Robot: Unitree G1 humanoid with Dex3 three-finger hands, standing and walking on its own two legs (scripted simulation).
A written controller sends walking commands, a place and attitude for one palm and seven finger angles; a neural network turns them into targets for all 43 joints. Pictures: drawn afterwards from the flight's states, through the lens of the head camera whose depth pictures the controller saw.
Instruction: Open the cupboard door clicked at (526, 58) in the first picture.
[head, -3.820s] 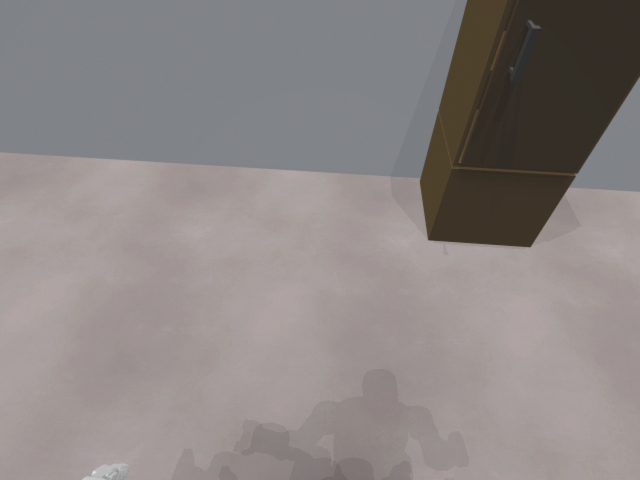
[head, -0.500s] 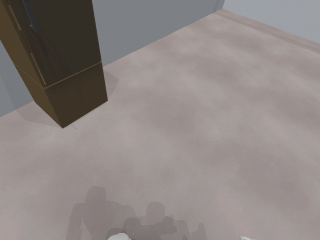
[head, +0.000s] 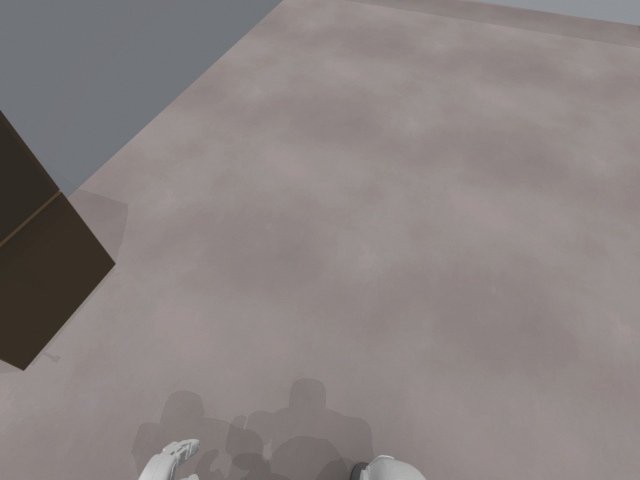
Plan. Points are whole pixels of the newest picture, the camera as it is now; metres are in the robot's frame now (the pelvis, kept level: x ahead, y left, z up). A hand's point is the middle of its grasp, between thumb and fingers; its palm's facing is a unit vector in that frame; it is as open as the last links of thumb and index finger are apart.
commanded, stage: walk to a spot facing it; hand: left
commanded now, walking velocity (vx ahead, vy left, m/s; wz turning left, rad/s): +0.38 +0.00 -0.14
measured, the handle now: out of the picture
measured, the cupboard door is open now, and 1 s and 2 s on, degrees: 0 0 0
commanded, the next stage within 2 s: turn to face it in 0.74 s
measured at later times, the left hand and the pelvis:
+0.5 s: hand (194, 472) +0.17 +0.18 -0.18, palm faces +0.09 -0.99 -0.14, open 7.3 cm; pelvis +0.22 +0.01 +0.00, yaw -1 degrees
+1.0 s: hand (239, 253) +0.54 +0.15 -0.16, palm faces -0.20 -0.96 -0.22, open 7.4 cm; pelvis +0.41 -0.01 +0.00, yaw -9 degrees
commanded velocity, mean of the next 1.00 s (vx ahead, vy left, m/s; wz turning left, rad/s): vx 0.26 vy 0.00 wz -0.07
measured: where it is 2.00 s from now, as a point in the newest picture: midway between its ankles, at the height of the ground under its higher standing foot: (332, 385)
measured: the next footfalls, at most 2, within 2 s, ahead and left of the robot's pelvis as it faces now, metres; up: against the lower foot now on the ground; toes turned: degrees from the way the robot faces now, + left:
right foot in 0.02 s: +0.14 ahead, -0.11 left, +0.00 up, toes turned -9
left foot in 0.50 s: +0.37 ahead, +0.13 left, +0.00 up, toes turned +9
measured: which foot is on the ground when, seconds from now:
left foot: down 0.00-0.02, up 0.04-0.48, down 0.50-1.00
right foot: up 0.00-0.00, down 0.02-0.50, up 0.52-0.98, down 1.00-1.00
